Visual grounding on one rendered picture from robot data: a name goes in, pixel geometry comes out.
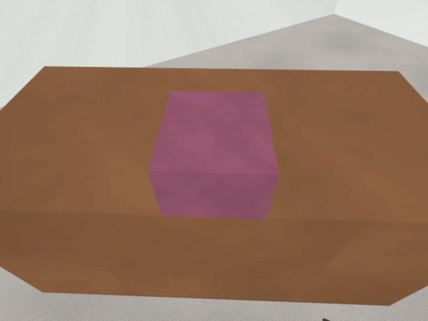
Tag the carton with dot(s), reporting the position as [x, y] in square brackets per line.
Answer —
[214, 156]

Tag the pedestal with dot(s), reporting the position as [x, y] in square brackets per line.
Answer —
[348, 220]

